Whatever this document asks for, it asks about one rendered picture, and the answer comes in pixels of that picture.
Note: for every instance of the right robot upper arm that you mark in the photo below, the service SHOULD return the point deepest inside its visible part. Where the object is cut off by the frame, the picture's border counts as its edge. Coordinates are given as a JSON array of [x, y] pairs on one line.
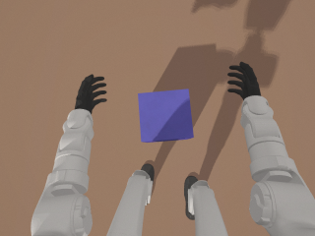
[[282, 208]]

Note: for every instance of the robot right forearm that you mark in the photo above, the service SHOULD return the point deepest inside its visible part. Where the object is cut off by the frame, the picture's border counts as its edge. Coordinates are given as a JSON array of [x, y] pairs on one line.
[[265, 144]]

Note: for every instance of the robot left forearm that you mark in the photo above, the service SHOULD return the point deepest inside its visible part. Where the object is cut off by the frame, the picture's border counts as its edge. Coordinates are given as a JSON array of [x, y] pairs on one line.
[[70, 171]]

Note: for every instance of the robot left hand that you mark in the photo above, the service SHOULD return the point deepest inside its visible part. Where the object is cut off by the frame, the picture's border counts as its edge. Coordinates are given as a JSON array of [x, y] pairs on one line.
[[85, 98]]

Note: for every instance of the left robot upper arm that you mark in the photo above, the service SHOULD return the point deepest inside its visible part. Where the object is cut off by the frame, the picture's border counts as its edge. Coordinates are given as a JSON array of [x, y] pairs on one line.
[[67, 215]]

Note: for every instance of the carton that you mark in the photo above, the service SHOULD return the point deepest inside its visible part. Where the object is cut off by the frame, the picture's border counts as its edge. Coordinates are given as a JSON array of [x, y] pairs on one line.
[[165, 116]]

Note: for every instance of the robot right foot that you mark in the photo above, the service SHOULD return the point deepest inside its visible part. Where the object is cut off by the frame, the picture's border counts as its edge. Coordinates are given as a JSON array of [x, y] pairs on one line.
[[189, 181]]

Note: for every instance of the robot left thigh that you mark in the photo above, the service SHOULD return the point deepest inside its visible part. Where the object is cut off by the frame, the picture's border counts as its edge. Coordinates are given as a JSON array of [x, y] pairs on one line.
[[129, 217]]

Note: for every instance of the robot right hand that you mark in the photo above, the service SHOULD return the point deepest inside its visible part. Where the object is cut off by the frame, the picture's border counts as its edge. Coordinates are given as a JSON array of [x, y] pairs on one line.
[[249, 85]]

